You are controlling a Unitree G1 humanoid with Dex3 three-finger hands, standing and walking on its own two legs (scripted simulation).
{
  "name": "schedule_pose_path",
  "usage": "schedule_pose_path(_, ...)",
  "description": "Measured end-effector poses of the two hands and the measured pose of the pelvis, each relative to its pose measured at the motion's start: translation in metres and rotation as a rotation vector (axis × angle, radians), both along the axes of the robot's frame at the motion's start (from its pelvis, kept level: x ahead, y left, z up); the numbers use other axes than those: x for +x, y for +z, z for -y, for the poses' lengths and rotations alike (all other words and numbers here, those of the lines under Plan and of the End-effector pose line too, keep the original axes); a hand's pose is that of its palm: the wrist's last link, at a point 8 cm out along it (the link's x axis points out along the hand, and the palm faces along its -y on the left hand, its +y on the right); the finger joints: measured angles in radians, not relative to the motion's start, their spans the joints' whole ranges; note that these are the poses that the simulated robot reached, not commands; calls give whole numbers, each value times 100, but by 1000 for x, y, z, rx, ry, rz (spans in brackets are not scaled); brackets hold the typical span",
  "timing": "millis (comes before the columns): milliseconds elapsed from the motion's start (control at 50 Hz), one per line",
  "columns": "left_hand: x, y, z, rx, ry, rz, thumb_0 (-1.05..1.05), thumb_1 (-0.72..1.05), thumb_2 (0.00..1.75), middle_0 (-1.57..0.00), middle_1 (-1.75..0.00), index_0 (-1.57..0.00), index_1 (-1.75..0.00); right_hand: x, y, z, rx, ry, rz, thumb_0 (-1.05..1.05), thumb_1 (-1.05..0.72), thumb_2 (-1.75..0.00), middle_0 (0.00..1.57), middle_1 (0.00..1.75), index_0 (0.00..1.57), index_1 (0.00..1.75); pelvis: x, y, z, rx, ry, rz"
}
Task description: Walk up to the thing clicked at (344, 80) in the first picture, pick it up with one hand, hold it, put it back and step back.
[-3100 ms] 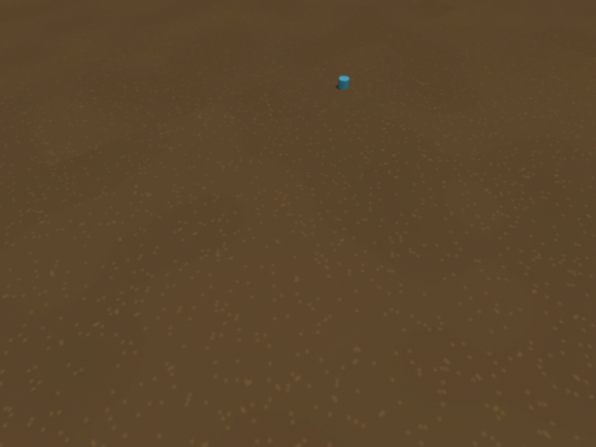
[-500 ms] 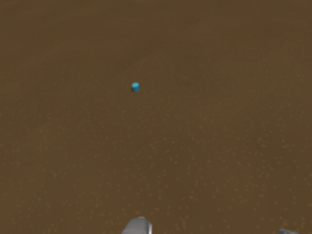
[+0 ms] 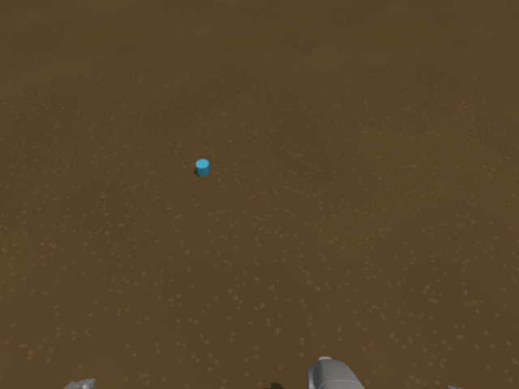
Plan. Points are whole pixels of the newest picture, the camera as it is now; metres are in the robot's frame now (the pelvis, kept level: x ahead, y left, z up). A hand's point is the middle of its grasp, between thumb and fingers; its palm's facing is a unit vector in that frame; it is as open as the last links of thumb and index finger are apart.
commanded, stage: walk up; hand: left
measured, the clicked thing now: (203, 167) +1.23 +0.29 -0.74
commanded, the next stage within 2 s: none
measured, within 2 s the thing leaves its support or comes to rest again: neither
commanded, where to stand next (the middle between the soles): +0.84 +0.06 m, yaw -2 degrees
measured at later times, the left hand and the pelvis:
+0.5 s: hand (131, 317) +0.26 +0.25 -0.12, palm faces +0.00 -0.91 -0.41, open 7.4 cm; pelvis +0.22 -0.03 +0.00, yaw +0 degrees
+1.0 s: hand (124, 228) +0.47 +0.33 -0.15, palm faces -0.04 -0.95 -0.32, open 7.4 cm; pelvis +0.42 +0.06 +0.00, yaw +0 degrees
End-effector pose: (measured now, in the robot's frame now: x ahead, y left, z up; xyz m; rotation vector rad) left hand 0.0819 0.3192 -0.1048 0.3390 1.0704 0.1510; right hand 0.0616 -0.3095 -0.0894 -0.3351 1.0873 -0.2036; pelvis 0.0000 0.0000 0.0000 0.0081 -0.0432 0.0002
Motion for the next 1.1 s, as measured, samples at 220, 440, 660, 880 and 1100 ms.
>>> schedule_pose_path(220, 145, 5, 36, 61, -46, 40, 1, 91, 90, -21, -30, -20, -30, 66, -51, 42, 30, -71, -116, 1, -90, -90, 21, 30, 20, 30, 116, -24, 30, -3, -9, 0)
schedule_pose_path(440, 161, 27, 38, 72, 48, -33, 1, 90, 90, -21, -30, -20, -30, 206, -28, 38, 60, 25, -38, 1, -91, -90, 21, 30, 20, 30, 197, 2, 33, -5, -8, 9)
schedule_pose_path(660, 205, -10, -21, 40, 121, -118, 1, 90, 90, -21, -30, -20, -30, 328, -11, 1, -18, 97, -41, 1, -91, -90, 21, 30, 20, 30, 293, -13, -9, -64, 29, -12)
schedule_pose_path(880, 326, -21, -49, -29, 56, -115, 1, 91, 90, -21, -30, -20, -30, 393, 15, -52, -43, 33, 31, 1, -90, -90, 21, 30, 20, 30, 376, 0, -51, -32, 19, 5)
schedule_pose_path(1100, 436, -4, -46, 7, -1, -104, 1, 91, 90, -20, -30, -20, -30, 413, -8, -50, -4, -61, -66, 1, -90, -90, 21, 30, 20, 30, 453, 0, -51, 15, -18, 11)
